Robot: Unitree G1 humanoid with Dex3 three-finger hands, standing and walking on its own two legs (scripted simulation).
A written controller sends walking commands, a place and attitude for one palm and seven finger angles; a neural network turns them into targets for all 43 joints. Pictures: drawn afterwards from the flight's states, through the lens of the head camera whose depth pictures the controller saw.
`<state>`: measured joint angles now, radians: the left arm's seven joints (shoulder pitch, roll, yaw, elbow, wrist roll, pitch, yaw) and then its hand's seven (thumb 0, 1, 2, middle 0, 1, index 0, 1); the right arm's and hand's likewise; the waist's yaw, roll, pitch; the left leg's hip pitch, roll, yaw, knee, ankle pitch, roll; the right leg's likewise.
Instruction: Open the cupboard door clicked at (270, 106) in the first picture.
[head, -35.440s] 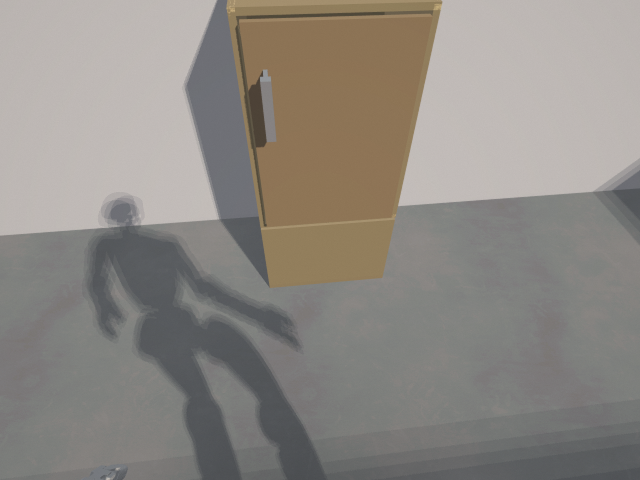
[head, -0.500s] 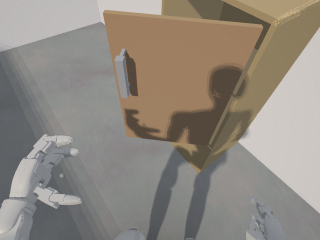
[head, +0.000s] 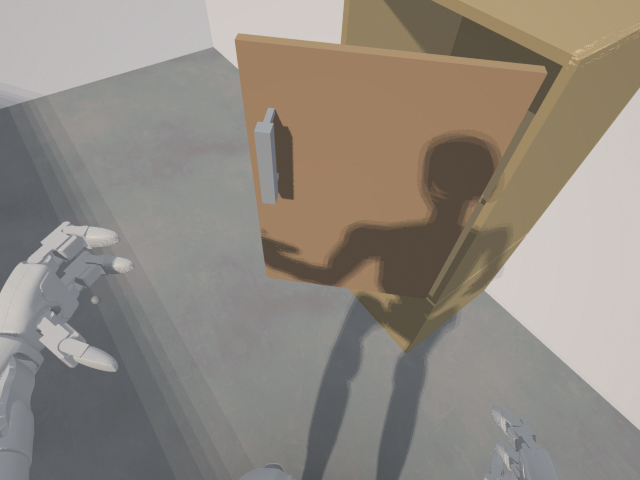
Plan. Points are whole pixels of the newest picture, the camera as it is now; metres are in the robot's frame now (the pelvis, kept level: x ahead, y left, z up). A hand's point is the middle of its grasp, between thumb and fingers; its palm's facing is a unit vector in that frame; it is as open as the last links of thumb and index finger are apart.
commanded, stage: raise the hand with hooked fingers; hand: left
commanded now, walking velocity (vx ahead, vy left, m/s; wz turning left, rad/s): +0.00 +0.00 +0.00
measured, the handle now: (270, 157) +0.57 +0.12 +0.05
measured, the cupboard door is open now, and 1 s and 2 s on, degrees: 46 46 46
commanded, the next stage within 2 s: move the hooked fingers beside the handle in 0.40 s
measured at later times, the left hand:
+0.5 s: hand (102, 309) +0.28 +0.27 +0.07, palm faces -0.05 -1.00 -0.04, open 14.0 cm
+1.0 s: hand (146, 257) +0.36 +0.24 +0.06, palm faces -0.06 -1.00 -0.02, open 14.0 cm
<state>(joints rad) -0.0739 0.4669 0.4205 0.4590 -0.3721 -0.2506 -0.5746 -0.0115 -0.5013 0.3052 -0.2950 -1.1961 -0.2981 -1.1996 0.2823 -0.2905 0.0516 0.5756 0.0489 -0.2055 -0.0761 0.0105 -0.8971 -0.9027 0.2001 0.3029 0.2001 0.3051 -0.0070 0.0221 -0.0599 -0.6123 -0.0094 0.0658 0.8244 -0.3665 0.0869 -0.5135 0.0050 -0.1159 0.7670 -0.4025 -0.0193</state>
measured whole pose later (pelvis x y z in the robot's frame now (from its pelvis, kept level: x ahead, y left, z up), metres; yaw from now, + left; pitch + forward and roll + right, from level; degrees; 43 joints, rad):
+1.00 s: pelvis +0.00 -0.02 +0.00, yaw -1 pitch +11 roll -2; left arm -0.32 0.50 0.43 0.73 -0.31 -0.29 -0.56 -0.01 -0.50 0.30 -0.30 -1.20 -0.30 -1.20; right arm 0.32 -0.31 0.04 0.59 0.05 -0.14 -0.08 0.01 -0.90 -0.90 0.20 0.30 0.20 0.30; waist -0.05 0.01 -0.07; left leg -0.68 0.01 0.06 0.85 -0.37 0.06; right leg -0.59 0.02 -0.11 0.81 -0.42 -0.05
